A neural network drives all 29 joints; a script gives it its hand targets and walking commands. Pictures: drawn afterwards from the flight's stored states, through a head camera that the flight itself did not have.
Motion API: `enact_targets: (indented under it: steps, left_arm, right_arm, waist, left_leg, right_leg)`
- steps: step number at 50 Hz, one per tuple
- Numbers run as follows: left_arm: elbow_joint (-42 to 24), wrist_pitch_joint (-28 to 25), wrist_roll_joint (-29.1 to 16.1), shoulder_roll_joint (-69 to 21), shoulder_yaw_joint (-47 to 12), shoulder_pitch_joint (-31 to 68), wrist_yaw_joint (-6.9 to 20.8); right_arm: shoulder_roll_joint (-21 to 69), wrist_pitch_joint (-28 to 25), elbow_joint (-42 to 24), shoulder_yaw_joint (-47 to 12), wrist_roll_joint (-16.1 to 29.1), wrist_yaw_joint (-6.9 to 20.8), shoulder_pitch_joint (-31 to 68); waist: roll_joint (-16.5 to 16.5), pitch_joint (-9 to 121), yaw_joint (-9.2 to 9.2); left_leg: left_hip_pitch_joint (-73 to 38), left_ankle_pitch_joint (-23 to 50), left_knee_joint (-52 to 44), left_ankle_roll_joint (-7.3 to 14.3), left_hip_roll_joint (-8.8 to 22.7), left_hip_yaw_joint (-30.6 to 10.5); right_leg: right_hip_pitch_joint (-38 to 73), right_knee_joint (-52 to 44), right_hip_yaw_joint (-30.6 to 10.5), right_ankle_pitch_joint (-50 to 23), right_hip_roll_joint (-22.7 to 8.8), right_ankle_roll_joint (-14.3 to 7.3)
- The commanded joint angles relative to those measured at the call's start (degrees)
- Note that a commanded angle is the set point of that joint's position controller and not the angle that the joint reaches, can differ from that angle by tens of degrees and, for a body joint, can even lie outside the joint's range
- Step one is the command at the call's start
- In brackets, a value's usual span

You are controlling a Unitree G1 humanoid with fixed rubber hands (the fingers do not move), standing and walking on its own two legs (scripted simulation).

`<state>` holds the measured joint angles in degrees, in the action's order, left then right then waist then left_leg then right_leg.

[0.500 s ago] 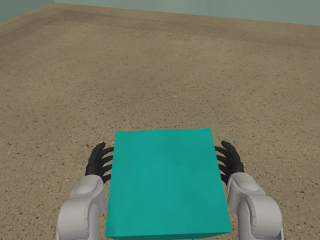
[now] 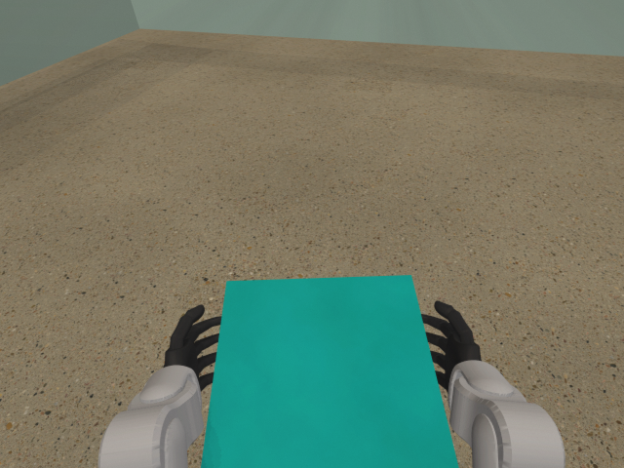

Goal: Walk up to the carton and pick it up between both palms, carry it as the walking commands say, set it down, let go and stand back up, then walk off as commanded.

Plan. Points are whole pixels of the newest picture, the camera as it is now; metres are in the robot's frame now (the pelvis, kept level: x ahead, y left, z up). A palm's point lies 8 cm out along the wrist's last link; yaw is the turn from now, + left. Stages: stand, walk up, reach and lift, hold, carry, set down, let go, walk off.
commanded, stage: carry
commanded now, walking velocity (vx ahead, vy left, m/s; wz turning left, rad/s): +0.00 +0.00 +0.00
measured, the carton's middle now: (322, 404) +0.22 +0.01 +0.02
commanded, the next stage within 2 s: none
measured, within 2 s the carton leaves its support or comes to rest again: neither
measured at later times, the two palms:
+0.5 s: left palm (119, 448) +0.15 +0.20 +0.09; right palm (431, 432) +0.16 -0.10 +0.09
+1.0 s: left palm (139, 441) +0.15 +0.19 +0.09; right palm (448, 429) +0.17 -0.11 +0.09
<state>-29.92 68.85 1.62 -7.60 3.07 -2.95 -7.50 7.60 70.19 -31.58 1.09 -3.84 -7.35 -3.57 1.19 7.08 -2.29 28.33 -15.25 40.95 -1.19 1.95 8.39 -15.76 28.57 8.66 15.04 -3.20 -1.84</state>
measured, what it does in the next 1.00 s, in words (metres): steps on the spot: left foot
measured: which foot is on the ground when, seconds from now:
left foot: up 0.00-0.10, down 0.12-1.00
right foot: down 0.00-1.00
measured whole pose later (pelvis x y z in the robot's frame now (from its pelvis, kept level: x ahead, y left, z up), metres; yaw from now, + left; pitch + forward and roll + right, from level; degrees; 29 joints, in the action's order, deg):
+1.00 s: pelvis -0.07 +0.03 -0.01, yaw +2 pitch +2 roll +0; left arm -26.9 68.3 3.5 -7.3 3.8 0.4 -6.9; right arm 7.3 69.3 -27.1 2.2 -4.1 -6.9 0.8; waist 0.9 6.4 -0.2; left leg 22.1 -9.3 30.1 -0.4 4.8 7.0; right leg -21.6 29.9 8.9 9.6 -4.9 0.0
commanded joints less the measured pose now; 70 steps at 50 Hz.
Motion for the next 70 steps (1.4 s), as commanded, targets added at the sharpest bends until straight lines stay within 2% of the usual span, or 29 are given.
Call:
enact_targets:
  steps: [1, 2, 4, 5, 6, 7, 8, 9, 10, 12, 15, 20, 26, 39, 48, 52, 58, 61, 62, 66, 68, 70]
  left_arm:
    - [-6.1, 0.2, -14.7, -41.5, -34.7, 25.1, 7.2]
    - [-6.4, 0.1, -14.5, -40.6, -34.1, 25.2, 6.8]
    - [-4.7, 0.6, -12.7, -38.6, -32.3, 21.4, 5.8]
    - [-3.2, 0.9, -11.6, -37.7, -31.1, 19.4, 5.4]
    - [-1.6, 1.1, -10.7, -37.1, -30.0, 17.7, 5.0]
    - [-2.2, 1.1, -10.7, -37.0, -30.5, 17.6, 5.1]
    - [-2.6, 1.1, -11.0, -37.8, -31.0, 18.7, 5.2]
    - [-3.4, 1.0, -11.4, -39.2, -32.0, 20.6, 5.4]
    - [-4.4, 0.7, -11.9, -40.3, -32.6, 22.4, 5.6]
    - [-5.8, 0.6, -13.2, -42.0, -34.0, 24.7, 5.9]
    - [-5.6, 0.6, -14.0, -42.2, -35.1, 25.0, 6.2]
    - [-5.6, 0.7, -14.6, -42.0, -36.1, 25.2, 6.6]
    - [-4.5, 0.8, -14.0, -41.7, -35.4, 24.7, 6.5]
    - [-2.8, 0.1, -13.1, -42.1, -34.1, 24.7, 6.9]
    - [-2.2, -0.7, -12.7, -42.1, -33.7, 25.0, 7.1]
    - [0.0, -1.5, -11.8, -41.3, -32.6, 25.4, 7.2]
    - [10.7, -6.5, -8.3, -39.6, -28.0, 28.3, 8.4]
    - [21.3, -12.2, -4.7, -38.1, -23.3, 30.3, 9.9]
    - [22.9, -14.7, -4.1, -38.7, -22.8, 32.0, 10.5]
    - [24.5, -21.5, -3.7, -40.6, -23.1, 33.3, 11.8]
    - [22.2, -23.4, -4.6, -40.3, -23.5, 34.1, 11.5]
    - [22.8, -24.4, -4.1, -38.8, -22.9, 33.1, 11.3]
  right_arm:
    - [41.7, -1.7, -4.1, -33.9, 14.8, 5.5, 24.9]
    - [41.4, -1.6, -4.2, -33.9, 15.4, 5.4, 25.6]
    - [40.4, -0.8, -4.3, -34.1, 16.0, 5.0, 25.3]
    - [39.7, -0.4, -3.6, -34.0, 16.0, 4.9, 25.2]
    - [39.0, -0.1, -2.8, -33.7, 15.8, 4.8, 25.1]
    - [39.5, -0.2, -2.0, -33.6, 15.6, 5.1, 24.5]
    - [40.4, -0.1, -1.5, -33.2, 15.5, 5.4, 23.5]
    - [41.5, -0.3, -1.9, -33.2, 15.6, 5.6, 24.6]
    - [42.3, -0.7, -3.0, -33.5, 15.8, 5.9, 26.2]
    - [42.9, -1.2, -4.4, -33.4, 15.8, 5.9, 27.5]
    - [42.3, -1.5, -3.5, -32.4, 14.6, 5.8, 25.7]
    - [41.5, -1.5, -3.3, -31.7, 13.7, 5.7, 24.6]
    - [41.3, -1.3, -3.3, -32.1, 13.8, 5.9, 25.3]
    - [42.7, -1.8, -2.2, -33.2, 14.1, 6.5, 27.1]
    - [42.8, -2.6, -1.2, -33.1, 14.0, 6.7, 27.5]
    - [41.9, -3.4, 1.1, -31.8, 13.1, 6.9, 27.6]
    - [39.4, -8.5, 12.3, -26.2, 9.4, 8.3, 29.9]
    - [37.4, -14.0, 23.0, -20.9, 5.5, 10.0, 31.7]
    - [38.1, -16.4, 25.0, -20.2, 4.8, 10.6, 33.1]
    - [40.2, -23.1, 26.8, -20.5, 5.2, 12.0, 34.8]
    - [40.1, -24.9, 24.8, -21.0, 6.4, 11.8, 35.4]
    - [39.0, -26.0, 25.7, -20.8, 6.1, 11.6, 34.2]
  waist:
    - [-5.9, 3.1, 3.08]
    - [-7.0, 4.8, 3.14]
    - [-8.3, 6.5, 2.79]
    - [-7.2, 7.2, 2.41]
    - [-4.6, 8.1, 2.08]
    - [0.5, 8.0, 1.78]
    - [1.0, 8.1, 1.73]
    - [0.3, 7.7, 1.71]
    - [-1.1, 6.7, 1.64]
    - [-0.5, 5.4, 1.65]
    - [1.6, 5.8, 1.61]
    - [2.3, 5.3, 1.43]
    - [1.4, 5.1, 1.33]
    - [-1.7, 6.2, 1.77]
    - [-1.4, 6.9, 2.03]
    - [-1.1, 7.1, 2.10]
    - [-1.0, 7.1, 2.12]
    - [-1.1, 7.0, 2.02]
    - [-1.1, 7.0, 2.02]
    - [-0.9, 8.9, 2.34]
    - [-0.8, 9.5, 2.45]
    - [-0.6, 10.2, 2.51]
  left_leg:
    - [-5.3, -1.7, 0.6, 0.1, 3.8, -3.3]
    - [-6.9, -1.4, -4.9, -0.4, 3.2, -1.3]
    - [-11.1, 0.6, -15.1, -1.1, 2.6, 0.7]
    - [-12.8, 1.3, -16.4, -1.3, 3.9, -0.2]
    - [-14.4, 4.5, -17.4, -1.3, 6.6, -3.0]
    - [-13.7, 14.6, -13.4, -0.1, 8.9, -5.5]
    - [-10.8, 11.1, -14.9, 0.8, 8.8, -6.4]
    - [-9.5, 7.4, -16.4, 1.1, 9.1, -7.1]
    - [-8.6, 2.6, -17.2, 1.3, 8.9, -7.3]
    - [-7.9, -4.6, -18.8, 1.1, 8.8, -7.5]
    - [-7.5, -8.4, -20.8, 1.4, 9.3, -8.6]
    - [-6.0, -13.4, -22.9, 1.6, 9.5, -9.6]
    - [-5.1, -13.2, -21.9, 1.5, 8.5, -8.8]
    - [-8.2, -5.4, -17.4, 1.7, 6.1, -5.9]
    - [-9.4, -2.9, -17.2, 1.8, 6.1, -6.0]
    - [-9.5, -2.3, -17.6, 1.7, 6.3, -6.2]
    - [-9.6, -1.8, -18.1, 1.6, 6.3, -6.0]
    - [-9.9, -1.9, -18.3, 1.6, 6.1, -5.6]
    - [-9.9, -2.2, -18.4, 1.6, 6.0, -5.6]
    - [-11.5, -1.6, -17.7, 1.8, 5.9, -5.5]
    - [-12.3, -0.6, -17.4, 2.0, 6.1, -5.7]
    - [-13.2, 1.1, -17.2, 2.2, 6.4, -5.8]
  right_leg:
    - [-3.3, -9.6, -7.7, -9.7, -13.2, -2.4]
    - [-0.8, -6.6, -6.5, -15.9, -12.2, -1.9]
    - [0.5, -3.5, -6.7, -16.5, -10.9, -0.8]
    - [0.3, -1.2, -6.6, -16.8, -10.4, -0.1]
    - [-0.2, 1.5, -6.4, -16.3, -9.8, 0.9]
    - [-1.5, 1.0, -5.6, -15.7, -8.5, 2.2]
    - [-0.2, 0.3, -4.7, -8.3, -8.1, 2.9]
    - [-0.3, -0.1, -4.5, -4.6, -7.9, 2.9]
    - [-1.1, -1.4, -5.0, -1.5, -7.9, 2.9]
    - [-2.7, -3.0, -5.5, 3.1, -7.9, 2.8]
    - [-3.0, -1.8, -4.5, 3.3, -6.6, 3.1]
    - [-3.1, -1.2, -3.5, 4.3, -5.2, 3.1]
    - [-3.2, -2.8, -3.7, 5.6, -5.1, 2.7]
    - [-4.6, -7.2, -5.4, 8.2, -6.4, 1.6]
    - [-4.0, -7.2, -5.5, 6.6, -6.2, 1.2]
    - [-3.3, -6.8, -5.4, 5.1, -6.0, 1.1]
    - [-2.6, -6.5, -5.2, 3.8, -5.9, 0.7]
    - [-2.0, -6.5, -4.9, 3.5, -5.7, 0.5]
    - [-1.8, -6.4, -4.8, 3.7, -5.6, 0.4]
    - [-0.7, -5.7, -4.5, 2.8, -5.4, 0.5]
    - [0.0, -5.2, -4.3, 1.3, -5.5, 0.6]
    - [0.9, -4.8, -4.3, -0.6, -5.6, 0.6]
